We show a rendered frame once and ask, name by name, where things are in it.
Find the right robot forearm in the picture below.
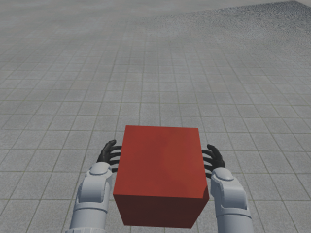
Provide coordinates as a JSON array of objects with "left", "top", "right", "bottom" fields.
[{"left": 210, "top": 167, "right": 255, "bottom": 233}]

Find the carton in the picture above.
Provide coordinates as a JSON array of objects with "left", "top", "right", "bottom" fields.
[{"left": 113, "top": 125, "right": 210, "bottom": 229}]

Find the robot left hand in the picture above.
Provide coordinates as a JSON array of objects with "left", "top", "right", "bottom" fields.
[{"left": 96, "top": 139, "right": 122, "bottom": 173}]

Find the left robot forearm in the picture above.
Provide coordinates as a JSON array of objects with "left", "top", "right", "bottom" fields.
[{"left": 65, "top": 162, "right": 113, "bottom": 233}]

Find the robot right hand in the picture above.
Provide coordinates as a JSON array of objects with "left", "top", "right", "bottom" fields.
[{"left": 201, "top": 144, "right": 225, "bottom": 179}]

